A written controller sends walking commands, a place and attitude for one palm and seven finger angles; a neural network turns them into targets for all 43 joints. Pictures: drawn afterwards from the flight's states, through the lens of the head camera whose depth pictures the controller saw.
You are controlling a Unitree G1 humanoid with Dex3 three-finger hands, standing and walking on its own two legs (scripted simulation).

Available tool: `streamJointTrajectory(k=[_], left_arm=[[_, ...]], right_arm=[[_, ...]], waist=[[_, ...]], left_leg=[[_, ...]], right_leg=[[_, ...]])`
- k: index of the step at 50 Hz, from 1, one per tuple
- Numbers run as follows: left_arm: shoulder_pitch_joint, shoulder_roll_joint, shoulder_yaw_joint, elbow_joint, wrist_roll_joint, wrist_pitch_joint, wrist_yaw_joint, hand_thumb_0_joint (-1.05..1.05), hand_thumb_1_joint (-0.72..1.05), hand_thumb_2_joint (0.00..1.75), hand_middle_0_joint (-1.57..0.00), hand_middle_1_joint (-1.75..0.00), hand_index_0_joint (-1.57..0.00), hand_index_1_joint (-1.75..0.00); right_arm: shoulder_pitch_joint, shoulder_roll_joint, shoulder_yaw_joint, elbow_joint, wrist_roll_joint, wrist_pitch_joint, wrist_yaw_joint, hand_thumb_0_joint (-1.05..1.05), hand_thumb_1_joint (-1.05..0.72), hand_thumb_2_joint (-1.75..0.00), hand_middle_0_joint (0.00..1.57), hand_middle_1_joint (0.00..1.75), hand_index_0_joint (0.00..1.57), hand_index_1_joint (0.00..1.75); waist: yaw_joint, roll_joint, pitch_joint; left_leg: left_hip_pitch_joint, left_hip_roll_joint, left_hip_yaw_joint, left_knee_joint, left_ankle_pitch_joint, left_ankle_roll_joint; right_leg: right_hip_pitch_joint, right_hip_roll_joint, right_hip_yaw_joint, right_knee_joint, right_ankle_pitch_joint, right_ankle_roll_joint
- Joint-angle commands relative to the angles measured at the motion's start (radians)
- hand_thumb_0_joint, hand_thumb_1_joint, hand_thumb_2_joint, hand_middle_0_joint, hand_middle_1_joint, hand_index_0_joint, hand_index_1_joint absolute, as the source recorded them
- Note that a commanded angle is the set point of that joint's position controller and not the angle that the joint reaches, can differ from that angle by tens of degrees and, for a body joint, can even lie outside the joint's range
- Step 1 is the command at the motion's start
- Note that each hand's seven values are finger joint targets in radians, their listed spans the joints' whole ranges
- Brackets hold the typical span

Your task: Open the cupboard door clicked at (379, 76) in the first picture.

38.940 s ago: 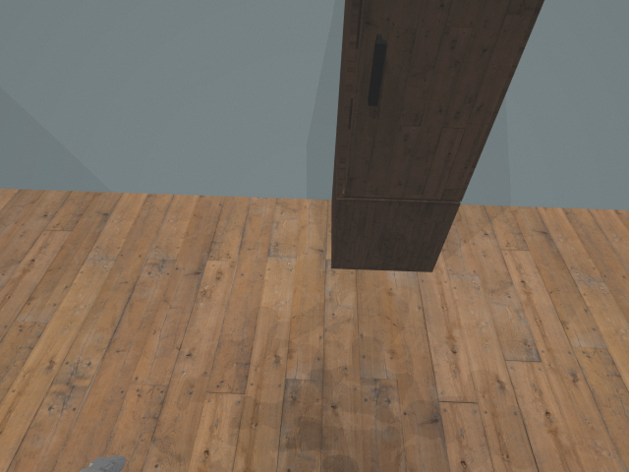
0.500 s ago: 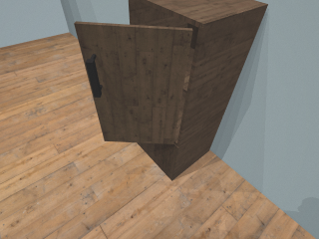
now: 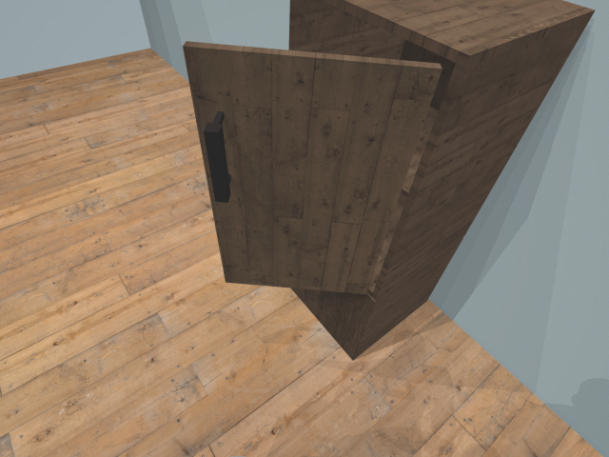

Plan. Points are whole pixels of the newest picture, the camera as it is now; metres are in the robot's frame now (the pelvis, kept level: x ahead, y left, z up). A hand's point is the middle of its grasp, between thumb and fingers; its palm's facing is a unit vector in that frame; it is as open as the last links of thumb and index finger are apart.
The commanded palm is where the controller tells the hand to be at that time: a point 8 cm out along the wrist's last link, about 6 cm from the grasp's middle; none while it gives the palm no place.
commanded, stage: come to a stop and stand still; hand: left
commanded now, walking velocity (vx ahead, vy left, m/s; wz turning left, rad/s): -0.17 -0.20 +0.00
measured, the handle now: (221, 158) +0.55 +0.19 +0.09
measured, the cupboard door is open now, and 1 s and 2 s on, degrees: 49 49 49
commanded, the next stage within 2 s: look again from close up in 0.76 s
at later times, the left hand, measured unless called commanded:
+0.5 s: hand out of the picture +0.04 +0.19 -0.15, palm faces -0.01 -0.97 -0.23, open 7.4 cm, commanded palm none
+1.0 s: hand out of the picture -0.04 +0.17 -0.17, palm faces -0.02 -0.99 -0.17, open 7.4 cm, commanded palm none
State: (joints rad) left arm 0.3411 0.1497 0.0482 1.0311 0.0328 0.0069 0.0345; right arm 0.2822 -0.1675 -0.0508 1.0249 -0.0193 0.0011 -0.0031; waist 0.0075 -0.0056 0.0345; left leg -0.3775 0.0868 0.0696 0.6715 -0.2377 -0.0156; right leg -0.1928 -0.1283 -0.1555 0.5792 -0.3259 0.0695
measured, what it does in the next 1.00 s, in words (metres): steps on the spot: right foot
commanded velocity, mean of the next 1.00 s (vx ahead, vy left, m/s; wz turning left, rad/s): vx -0.01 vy -0.05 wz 0.00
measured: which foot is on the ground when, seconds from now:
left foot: down 0.00-1.00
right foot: down 0.00-0.02, up 0.04-0.40, down 0.42-1.00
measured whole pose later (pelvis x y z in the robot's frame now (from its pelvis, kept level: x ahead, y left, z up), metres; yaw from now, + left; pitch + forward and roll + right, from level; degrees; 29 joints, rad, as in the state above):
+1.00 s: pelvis -0.03 +0.01 +0.01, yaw -1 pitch -2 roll -1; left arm 0.34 0.13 -0.02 1.09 0.02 -0.01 0.03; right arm 0.32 -0.14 -0.01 1.06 -0.02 -0.01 -0.01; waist -0.02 0.02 0.03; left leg -0.29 0.02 0.05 0.57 -0.25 0.02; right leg -0.22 -0.03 -0.06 0.53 -0.28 0.02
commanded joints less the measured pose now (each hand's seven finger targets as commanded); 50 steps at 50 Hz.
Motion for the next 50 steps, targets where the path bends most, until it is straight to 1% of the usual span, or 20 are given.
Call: streamJointTrajectory(k=[1, 3, 6, 9, 15, 17, 19, 20, 21, 22, 25, 27, 29, 30, 32, 40, 41, 42, 44, 50], left_arm=[[0.042, 0.065, 0.011, -0.088, -0.019, 0.01, 0.001, 0.0, 0.9, 0.9, -0.2, -0.3, -0.2, -0.3], [0.024, 0.097, 0.011, -0.076, -0.008, 0.013, 0.0, 0.0, 0.9, 0.9, -0.2, -0.3, -0.2, -0.3], [0.024, 0.072, 0.004, -0.063, -0.008, 0.023, -0.013, 0.0, 0.9, 0.9, -0.2, -0.3, -0.2, -0.3], [-0.004, 0.095, 0.013, -0.084, -0.005, 0.039, -0.022, 0.0, 0.9, 0.9, -0.2, -0.3, -0.2, -0.3], [-0.025, 0.085, 0.02, -0.112, -0.006, 0.055, -0.035, 0.0, 0.9, 0.9, -0.2, -0.3, -0.2, -0.3], [0.016, 0.073, 0.019, -0.1, -0.008, 0.048, -0.032, 0.0, 0.9, 0.9, -0.2, -0.3, -0.2, -0.3], [0.083, 0.084, 0.02, -0.074, -0.004, 0.038, -0.026, 0.0, 0.9, 0.9, -0.2, -0.3, -0.2, -0.3], [0.094, 0.121, 0.023, -0.074, 0.003, 0.032, -0.019, 0.0, 0.9, 0.9, -0.2, -0.3, -0.2, -0.3], [0.051, 0.185, 0.027, -0.092, 0.006, 0.024, -0.011, 0.0, 0.9, 0.9, -0.2, -0.3, -0.2, -0.3], [-0.025, 0.202, 0.024, -0.116, 0.0, 0.017, -0.006, 0.0, 0.9, 0.9, -0.2, -0.3, -0.2, -0.3], [-0.139, 0.148, 0.011, -0.113, -0.006, -0.004, 0.0, 0.0, 0.9, 0.9, -0.2, -0.3, -0.2, -0.3], [-0.099, 0.128, 0.001, -0.081, -0.013, -0.01, -0.003, 0.0, 0.9, 0.9, -0.2, -0.3, -0.2, -0.3], [-0.043, 0.097, -0.011, -0.042, -0.023, -0.013, -0.005, 0.0, 0.9, 0.9, -0.2, -0.3, -0.2, -0.3], [-0.018, 0.081, -0.013, -0.028, -0.027, -0.012, -0.005, 0.0, 0.9, 0.9, -0.2, -0.3, -0.2, -0.3], [-0.01, 0.084, -0.016, 0.011, -0.024, -0.008, -0.004, 0.0, 0.9, 0.9, -0.2, -0.3, -0.2, -0.3], [0.024, 0.066, -0.028, 0.055, -0.021, -0.016, 0.001, 0.0, 0.9, 0.9, -0.2, -0.3, -0.2, -0.3], [0.081, 0.104, -0.038, 0.073, -0.004, -0.04, 0.039, 0.0, 0.9, 0.9, -0.2, -0.3, -0.2, -0.3], [0.025, 0.143, -0.032, 0.027, -0.013, -0.05, 0.03, 0.0, 0.9, 0.9, -0.2, -0.3, -0.2, -0.3], [-0.02, 0.132, -0.03, 0.0, -0.011, -0.055, 0.018, 0.0, 0.9, 0.9, -0.2, -0.3, -0.2, -0.3], [0.037, 0.082, -0.037, 0.001, -0.011, -0.034, 0.008, 0.0, 0.9, 0.9, -0.2, -0.3, -0.2, -0.3]], right_arm=[[0.151, -0.201, -0.03, -0.032, -0.01, -0.016, -0.012, 0.0, -0.9, -0.9, 0.2, 0.3, 0.2, 0.3], [0.047, -0.228, -0.035, -0.049, -0.013, -0.033, -0.034, 0.0, -0.9, -0.9, 0.2, 0.3, 0.2, 0.3], [-0.004, -0.185, -0.025, -0.059, -0.012, -0.019, -0.046, 0.0, -0.9, -0.9, 0.2, 0.3, 0.2, 0.3], [0.012, -0.202, -0.035, -0.055, -0.009, -0.014, -0.057, 0.0, -0.9, -0.9, 0.2, 0.3, 0.2, 0.3], [-0.045, -0.211, -0.046, -0.064, -0.017, -0.001, -0.047, 0.0, -0.9, -0.9, 0.2, 0.3, 0.2, 0.3], [-0.059, -0.211, -0.046, -0.065, -0.019, 0.009, -0.038, 0.0, -0.9, -0.9, 0.2, 0.3, 0.2, 0.3], [-0.064, -0.179, -0.043, -0.062, -0.012, 0.019, -0.029, 0.0, -0.9, -0.9, 0.2, 0.3, 0.2, 0.3], [-0.056, -0.131, -0.037, -0.065, -0.004, 0.024, -0.024, 0.0, -0.9, -0.9, 0.2, 0.3, 0.2, 0.3], [-0.061, -0.06, -0.019, -0.083, 0.003, 0.03, -0.019, 0.0, -0.9, -0.9, 0.2, 0.3, 0.2, 0.3], [-0.089, -0.073, -0.018, -0.093, 0.0, 0.035, -0.014, 0.0, -0.9, -0.9, 0.2, 0.3, 0.2, 0.3], [-0.012, -0.056, -0.01, -0.034, -0.001, 0.032, -0.01, 0.0, -0.9, -0.9, 0.2, 0.3, 0.2, 0.3], [0.028, -0.039, 0.001, -0.002, 0.001, 0.019, -0.015, 0.0, -0.9, -0.9, 0.2, 0.3, 0.2, 0.3], [0.051, -0.049, 0.014, 0.031, 0.003, -0.004, -0.022, 0.0, -0.9, -0.9, 0.2, 0.3, 0.2, 0.3], [0.03, -0.074, 0.015, 0.036, 0.0, -0.009, -0.027, 0.0, -0.9, -0.9, 0.2, 0.3, 0.2, 0.3], [0.009, -0.071, 0.021, 0.058, 0.004, -0.012, -0.029, 0.0, -0.9, -0.9, 0.2, 0.3, 0.2, 0.3], [0.044, -0.042, 0.021, 0.098, 0.008, -0.005, -0.029, 0.0, -0.9, -0.9, 0.2, 0.3, 0.2, 0.3], [-0.043, -0.085, 0.027, 0.026, 0.012, -0.028, -0.019, 0.0, -0.9, -0.9, 0.2, 0.3, 0.2, 0.3], [0.027, -0.029, 0.029, 0.003, 0.009, -0.018, -0.011, 0.0, -0.9, -0.9, 0.2, 0.3, 0.2, 0.3], [0.067, -0.035, 0.033, 0.001, -0.002, -0.015, -0.003, 0.0, -0.9, -0.9, 0.2, 0.3, 0.2, 0.3], [0.051, -0.076, 0.033, -0.033, -0.001, -0.026, -0.013, 0.0, -0.9, -0.9, 0.2, 0.3, 0.2, 0.3]], waist=[[-0.036, 0.262, 0.024], [-0.018, 0.227, 0.016], [-0.02, 0.166, -0.048], [-0.039, 0.124, -0.101], [-0.03, 0.15, -0.074], [-0.016, 0.164, -0.069], [0.017, 0.084, -0.03], [0.022, -0.034, -0.003], [0.007, -0.22, 0.037], [0.008, -0.187, 0.03], [-0.051, -0.172, 0.043], [-0.046, -0.122, 0.016], [-0.027, 0.025, -0.006], [0.0, 0.061, -0.004], [0.006, 0.102, 0.019], [-0.008, 0.014, 0.041], [0.032, 0.01, 0.069], [-0.038, 0.004, -0.021], [-0.048, -0.006, -0.003], [-0.012, 0.043, 0.075]], left_leg=[[0.069, 0.266, -0.364, -0.397, 0.171, 0.134], [0.097, 0.273, -0.387, -0.428, 0.249, 0.178], [0.203, 0.269, -0.253, -0.344, 0.52, 0.2], [0.288, 0.283, -0.209, -0.318, 0.611, 0.205], [0.16, 0.263, -0.194, -0.395, 0.191, 0.171], [0.099, 0.232, -0.195, -0.411, 0.003, 0.144], [-0.026, 0.144, -0.134, -0.356, -0.133, 0.084], [-0.092, 0.051, -0.062, -0.235, -0.214, 0.033], [-0.127, -0.042, 0.029, -0.075, -0.218, -0.012], [-0.031, -0.031, -0.01, 0.062, -0.229, -0.002], [0.031, -0.027, -0.038, 0.114, -0.125, 0.01], [0.106, -0.031, -0.022, -0.078, -0.051, 0.0], [0.198, 0.02, -0.095, -0.275, 0.188, 0.013], [0.168, 0.064, -0.133, -0.302, 0.198, 0.029], [0.111, 0.051, -0.136, -0.33, 0.125, 0.031], [0.154, 0.018, -0.095, -0.355, 0.012, 0.02], [0.1, 0.014, -0.062, -0.133, 0.088, 0.0], [0.135, -0.022, -0.061, -0.143, -0.073, 0.006], [0.165, -0.026, -0.063, -0.143, -0.042, 0.016], [0.011, 0.012, -0.158, -0.307, -0.152, 0.055]], right_leg=[[-0.174, 0.068, 0.039, 0.176, -0.241, -0.038], [-0.193, 0.056, 0.12, 0.324, -0.224, -0.061], [-0.224, 0.059, 0.144, 0.363, -0.164, -0.048], [-0.268, 0.081, 0.159, 0.407, -0.139, -0.036], [-0.142, 0.079, 0.142, 0.212, -0.109, -0.048], [-0.04, 0.096, 0.112, 0.06, -0.091, -0.064], [0.118, 0.115, 0.072, -0.159, 0.053, -0.074], [0.124, 0.027, 0.176, -0.282, -0.004, -0.109], [0.013, -0.139, 0.389, -0.402, -0.184, -0.184], [-0.159, -0.205, 0.432, -0.456, -0.28, -0.237], [-0.165, -0.083, 0.276, -0.36, -0.003, -0.206], [-0.102, -0.052, 0.227, -0.259, 0.152, -0.186], [-0.081, 0.007, 0.189, -0.17, 0.206, -0.123], [-0.043, 0.038, 0.184, -0.187, 0.168, -0.096], [0.012, 0.039, 0.175, -0.201, 0.165, -0.083], [-0.016, 0.028, 0.194, -0.274, 0.092, -0.081], [-0.04, -0.023, 0.234, -0.247, 0.375, -0.088], [-0.061, -0.057, 0.264, -0.269, 0.076, -0.121], [-0.155, -0.028, 0.227, -0.258, -0.118, -0.134], [-0.091, 0.052, 0.163, -0.148, -0.055, -0.108]])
